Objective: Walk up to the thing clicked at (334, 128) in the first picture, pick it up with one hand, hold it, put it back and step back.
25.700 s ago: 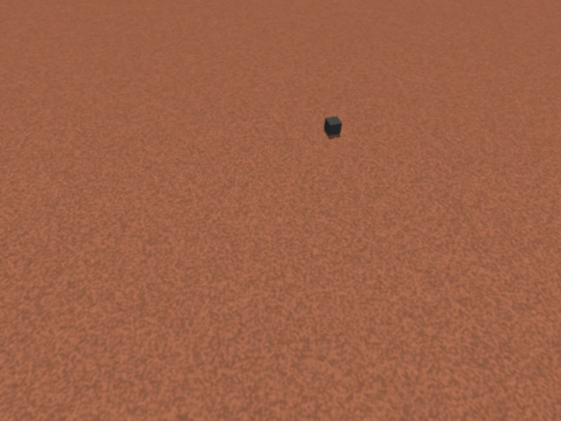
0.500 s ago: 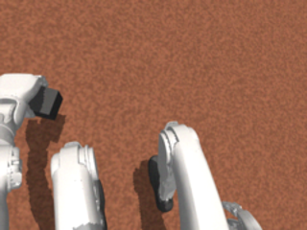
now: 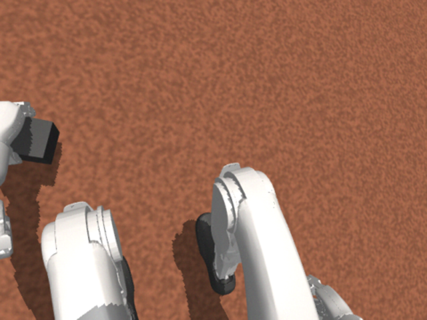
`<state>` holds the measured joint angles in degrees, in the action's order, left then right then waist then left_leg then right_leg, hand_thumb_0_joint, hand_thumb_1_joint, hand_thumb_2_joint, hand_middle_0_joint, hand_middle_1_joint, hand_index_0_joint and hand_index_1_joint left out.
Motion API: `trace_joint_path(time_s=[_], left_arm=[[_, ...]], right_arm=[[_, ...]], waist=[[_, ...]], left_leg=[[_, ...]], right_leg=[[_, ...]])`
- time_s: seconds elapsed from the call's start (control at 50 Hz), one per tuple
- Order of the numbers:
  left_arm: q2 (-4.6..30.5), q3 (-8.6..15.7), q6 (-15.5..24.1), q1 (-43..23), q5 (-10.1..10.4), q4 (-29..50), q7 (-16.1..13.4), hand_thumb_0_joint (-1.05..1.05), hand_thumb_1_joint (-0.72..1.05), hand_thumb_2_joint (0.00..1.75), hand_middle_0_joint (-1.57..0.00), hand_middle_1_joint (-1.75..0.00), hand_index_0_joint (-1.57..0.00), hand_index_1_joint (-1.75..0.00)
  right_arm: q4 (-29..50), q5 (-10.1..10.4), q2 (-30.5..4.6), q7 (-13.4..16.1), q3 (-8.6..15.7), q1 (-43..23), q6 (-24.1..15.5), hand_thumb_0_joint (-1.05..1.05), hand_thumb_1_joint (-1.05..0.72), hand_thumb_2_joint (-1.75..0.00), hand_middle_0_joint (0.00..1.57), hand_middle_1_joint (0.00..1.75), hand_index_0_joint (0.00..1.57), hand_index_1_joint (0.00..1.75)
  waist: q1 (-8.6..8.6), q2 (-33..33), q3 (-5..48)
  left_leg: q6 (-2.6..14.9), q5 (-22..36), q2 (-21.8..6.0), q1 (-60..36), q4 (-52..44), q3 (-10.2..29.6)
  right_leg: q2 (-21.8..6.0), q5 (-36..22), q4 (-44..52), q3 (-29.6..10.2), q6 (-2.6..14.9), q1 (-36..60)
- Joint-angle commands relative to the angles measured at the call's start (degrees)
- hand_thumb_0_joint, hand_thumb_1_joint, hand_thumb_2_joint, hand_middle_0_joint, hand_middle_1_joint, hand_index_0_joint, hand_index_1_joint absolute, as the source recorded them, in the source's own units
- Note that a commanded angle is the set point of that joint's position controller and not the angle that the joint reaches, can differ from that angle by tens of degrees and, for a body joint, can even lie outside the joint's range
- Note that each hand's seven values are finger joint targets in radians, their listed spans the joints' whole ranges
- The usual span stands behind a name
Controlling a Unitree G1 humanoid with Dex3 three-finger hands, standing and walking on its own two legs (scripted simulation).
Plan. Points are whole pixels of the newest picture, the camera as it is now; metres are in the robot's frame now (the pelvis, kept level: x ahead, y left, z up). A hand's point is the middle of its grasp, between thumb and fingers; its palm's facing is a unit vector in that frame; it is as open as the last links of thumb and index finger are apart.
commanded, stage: rest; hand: left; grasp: from above
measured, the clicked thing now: (31, 140) +0.47 +0.24 -0.24
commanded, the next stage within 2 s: open in 0.94 s
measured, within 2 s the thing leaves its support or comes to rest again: neither
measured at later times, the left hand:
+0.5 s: hand (16, 145) +0.45 +0.27 -0.23, palm faces -0.46 -0.02 -0.89, open 9.9 cm
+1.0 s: hand (12, 143) +0.46 +0.27 -0.23, palm faces -0.47 -0.06 -0.88, open 9.9 cm
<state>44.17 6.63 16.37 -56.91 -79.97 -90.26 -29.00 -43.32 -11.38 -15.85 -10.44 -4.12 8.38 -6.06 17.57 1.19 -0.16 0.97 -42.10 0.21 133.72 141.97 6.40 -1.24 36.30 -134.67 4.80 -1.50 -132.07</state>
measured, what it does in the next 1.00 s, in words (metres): stands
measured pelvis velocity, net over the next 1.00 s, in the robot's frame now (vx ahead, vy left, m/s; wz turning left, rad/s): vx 0.00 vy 0.00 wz -0.07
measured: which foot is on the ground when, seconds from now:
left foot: down 0.00-1.00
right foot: down 0.00-1.00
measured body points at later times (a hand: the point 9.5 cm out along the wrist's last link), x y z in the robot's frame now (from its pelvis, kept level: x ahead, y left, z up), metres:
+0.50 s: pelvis +0.00 +0.00 -0.02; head +0.25 +0.09 +0.35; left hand +0.47 +0.27 -0.18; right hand +0.03 -0.27 -0.09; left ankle +0.06 +0.12 -0.28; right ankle +0.11 -0.12 -0.28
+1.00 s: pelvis +0.00 +0.00 -0.02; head +0.25 +0.10 +0.34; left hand +0.48 +0.27 -0.18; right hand +0.02 -0.26 -0.09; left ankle +0.06 +0.12 -0.28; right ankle +0.11 -0.12 -0.28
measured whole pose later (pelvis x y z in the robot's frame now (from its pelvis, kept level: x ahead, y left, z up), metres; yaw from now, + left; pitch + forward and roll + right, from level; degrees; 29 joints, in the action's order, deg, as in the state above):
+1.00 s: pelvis +0.00 +0.00 -0.02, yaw -4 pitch +29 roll -12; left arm 52.9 6.9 18.9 -58.8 -80.9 -97.8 -32.9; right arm -40.9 -15.5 -17.8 -14.0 -11.1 8.2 -9.1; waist 20.8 4.3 -5.0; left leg 1.2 -42.3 0.2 134.9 147.3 10.4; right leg -0.2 34.9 -136.6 8.1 -2.4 -131.5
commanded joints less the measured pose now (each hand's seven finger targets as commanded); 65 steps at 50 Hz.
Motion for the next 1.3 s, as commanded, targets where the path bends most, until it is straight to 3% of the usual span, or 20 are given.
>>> trace_joint_path(time_s=[0.0,0.04,0.1,0.12,0.18,0.26,0.28,0.3,0.34,0.38,0.42,0.46,0.5,0.62,0.74,0.78,0.82,1.0,1.12,1.28], left_arm=[[13.5,2.2,0.7,-14.9,1.5,6.0,-1.6,0.0,0.67,0.57,-1.15,-0.23,-1.1,-0.29],[13.7,1.7,1.3,-15.4,1.0,5.6,-1.2,0.0,0.7,0.55,-1.16,-0.23,-1.11,-0.28],[16.6,3.3,2.4,-14.0,0.9,7.7,-1.7,0.0,0.71,0.55,-1.18,-0.22,-1.13,-0.27],[15.7,2.7,2.8,-15.5,0.8,8.2,-1.8,0.0,0.73,0.54,-1.19,-0.21,-1.14,-0.26],[17.0,3.1,3.7,-14.8,0.3,9.5,-3.0,0.0,0.74,0.52,-1.19,-0.2,-1.14,-0.24],[18.2,2.8,4.5,-17.5,-1.0,7.5,-4.4,0.0,0.75,0.5,-1.18,-0.2,-1.15,-0.24],[18.7,3.3,4.5,-15.7,-1.0,7.3,-5.1,0.0,0.75,0.5,-1.19,-0.2,-1.15,-0.24],[16.4,1.8,4.3,-15.6,-0.8,7.0,-5.5,0.0,0.75,0.52,-1.19,-0.19,-1.15,-0.24],[18.9,3.5,3.9,-14.2,-1.6,5.5,-6.8,0.0,0.77,0.53,-1.2,-0.2,-1.16,-0.25],[14.6,-0.2,3.2,-15.1,-1.5,3.5,-7.1,0.0,0.77,0.52,-1.21,-0.19,-1.16,-0.24],[14.1,-1.5,2.3,-15.6,-1.7,1.5,-7.4,0.0,0.76,0.5,-1.2,-0.19,-1.16,-0.23],[18.6,1.9,1.7,-15.2,-2.0,3.2,-8.1,0.0,0.74,0.51,-1.19,-0.19,-1.15,-0.24],[19.1,3.0,1.0,-15.6,-2.0,1.3,-8.3,0.0,0.75,0.51,-1.21,-0.16,-1.16,-0.22],[17.8,2.8,0.4,-16.6,-1.1,0.3,-7.2,0.0,0.73,0.47,-1.18,-0.19,-1.14,-0.23],[17.2,1.2,0.9,-15.3,-0.6,-1.2,-5.7,0.0,0.73,0.5,-1.18,-0.19,-1.14,-0.24],[19.2,2.2,1.3,-14.0,-0.4,-1.0,-5.9,0.0,0.71,0.49,-1.16,-0.21,-1.12,-0.25],[18.9,2.2,1.6,-13.9,-0.1,-1.7,-5.7,0.0,0.7,0.48,-1.15,-0.19,-1.11,-0.24],[18.4,-1.3,3.3,-16.1,-1.2,-3.2,-5.7,0.0,0.7,0.46,-1.14,-0.22,-1.11,-0.26],[18.3,-2.2,2.8,-15.8,-1.4,-3.7,-7.5,0.0,0.3,0.59,-0.87,-0.3,-0.81,-0.37],[19.3,-1.4,1.7,-16.7,-1.0,-2.5,-8.4,0.0,0.12,0.66,-0.7,-0.43,-0.65,-0.48]], right_arm=[[0.1,-0.2,-16.1,0.5,4.3,13.5,0.1,0.0,-0.9,-0.9,0.2,0.3,0.2,0.3],[0.6,-0.9,-16.3,0.1,3.8,13.5,0.0,0.0,-0.9,-0.9,0.2,0.3,0.2,0.3],[0.7,-0.9,-16.3,0.2,3.6,12.8,0.5,0.0,-0.9,-0.9,0.2,0.3,0.2,0.3],[1.0,-1.3,-16.9,0.1,3.6,12.9,0.4,0.0,-0.9,-0.9,0.2,0.3,0.2,0.3],[0.8,-1.5,-16.8,0.0,3.4,12.3,0.6,0.0,-0.9,-0.9,0.2,0.3,0.2,0.3],[0.7,-2.5,-17.0,-0.3,2.3,11.9,-0.5,0.0,-0.9,-0.9,0.2,0.3,0.2,0.3],[0.4,-2.4,-17.7,-0.1,2.9,12.0,-0.4,0.0,-0.9,-0.9,0.2,0.3,0.2,0.3],[1.1,-2.5,-18.4,-0.1,3.3,11.0,-0.8,0.0,-0.9,-0.9,0.2,0.3,0.2,0.3],[0.2,-3.1,-17.8,-0.5,2.4,11.9,-1.1,0.0,-0.9,-0.9,0.2,0.3,0.2,0.3],[0.7,-2.9,-17.5,-0.9,2.2,10.7,-1.7,0.0,-0.9,-0.9,0.2,0.3,0.2,0.3],[-0.1,-3.0,-17.9,-1.2,1.7,10.3,-2.3,0.0,-0.9,-0.9,0.2,0.3,0.2,0.3],[0.9,-2.8,-19.2,-1.3,2.0,10.7,-2.6,0.0,-0.9,-0.9,0.2,0.3,0.2,0.3],[0.5,-3.2,-19.4,-1.8,1.6,11.2,-3.0,0.0,-0.9,-0.9,0.2,0.3,0.2,0.3],[1.7,-3.6,-19.2,-2.9,0.7,10.9,-3.8,0.0,-0.9,-0.9,0.2,0.3,0.2,0.3],[1.6,-3.6,-19.0,-3.2,0.1,11.3,-3.9,0.0,-0.9,-0.9,0.2,0.3,0.2,0.3],[1.4,-3.4,-19.1,-3.0,-0.3,10.9,-3.5,0.0,-0.9,-0.9,0.2,0.3,0.2,0.3],[1.9,-3.7,-19.4,-2.9,-0.7,11.5,-3.2,0.0,-0.9,-0.9,0.2,0.3,0.2,0.3],[3.0,-4.3,-19.2,-2.8,-2.9,9.9,-3.4,0.0,-0.9,-0.9,0.2,0.3,0.2,0.3],[2.5,-4.7,-19.1,-2.8,-3.5,9.4,-3.8,0.0,-0.9,-0.9,0.2,0.3,0.2,0.3],[3.4,-4.7,-20.4,-3.8,-3.7,8.9,-5.5,0.0,-0.9,-0.9,0.2,0.3,0.2,0.3]], waist=[[1.01,-17.9,38.4],[1.81,-18.7,36.9],[0.31,-19.8,38.9],[1.62,-20.3,37.5],[1.32,-20.1,38.0],[3.03,-19.9,35.0],[2.16,-20.1,35.5],[2.51,-19.4,34.4],[2.23,-21.0,35.0],[2.8,-20.9,34.0],[3.41,-22.4,32.2],[2.61,-22.7,34.5],[3.61,-22.1,33.3],[5.3,-21.9,31.8],[5.61,-21.3,31.0],[4.34,-20.1,31.5],[4.85,-19.0,30.8],[6.13,-19.5,29.0],[5.86,-22.2,29.1],[6.58,-22.9,27.3]], left_leg=[[0.64,15.7,1.6,-27.5,-14.2,-3.6],[0.49,15.0,1.5,-27.2,-13.5,-3.5],[0.35,14.5,1.5,-27.5,-13.9,-3.2],[0.18,14.9,1.3,-28.3,-13.1,-3.1],[0.26,14.2,1.2,-27.8,-12.7,-3.0],[0.45,12.1,0.9,-26.6,-10.9,-3.1],[0.47,11.8,1.0,-26.3,-11.8,-3.1],[0.38,11.2,1.1,-25.6,-11.5,-2.9],[0.22,11.9,0.9,-26.8,-12.5,-2.4],[0.18,10.6,0.9,-26.2,-12.9,-2.1],[0.35,9.1,0.9,-25.7,-13.4,-1.6],[0.22,12.2,0.8,-27.7,-13.5,-1.2],[0.0,13.9,0.6,-27.3,-12.6,-1.0],[0.25,13.8,0.7,-26.6,-10.7,-1.4],[0.41,12.4,0.6,-25.4,-11.0,-1.3],[0.64,12.1,0.8,-23.8,-11.2,-1.2],[0.68,12.2,0.9,-22.7,-11.1,-1.0],[0.25,10.8,0.3,-24.8,-11.2,0.4],[-0.16,10.7,0.1,-25.4,-12.4,0.7],[-0.33,11.3,-0.1,-26.1,-12.3,1.2]], right_leg=[[2.5,-13.3,10.9,5.3,3.02,21.4],[2.7,-12.6,10.7,5.7,3.08,20.9],[2.9,-11.8,10.6,5.9,3.19,21.9],[2.8,-11.9,10.4,6.3,3.11,20.0],[3.2,-11.7,10.0,6.4,3.06,20.8],[3.4,-10.4,10.2,6.5,2.79,19.5],[3.5,-10.2,10.5,6.5,2.79,20.0],[3.5,-9.5,10.4,6.8,2.89,18.8],[3.6,-10.1,9.4,7.4,2.67,19.1],[3.8,-9.2,9.3,7.5,2.89,17.5],[3.7,-8.1,9.2,7.8,2.77,15.8],[3.5,-11.1,8.3,8.1,2.51,17.4],[3.3,-12.6,7.5,8.3,2.49,16.9],[3.4,-13.2,7.8,8.2,2.28,18.4],[3.6,-12.1,8.4,8.2,2.25,19.5],[3.8,-11.6,9.1,8.1,2.43,21.0],[3.7,-11.5,9.3,8.4,2.52,21.1],[4.1,-10.6,8.8,9.2,2.37,19.5],[4.4,-10.9,8.5,9.3,2.63,19.2],[4.0,-11.7,8.1,9.7,2.27,18.5]])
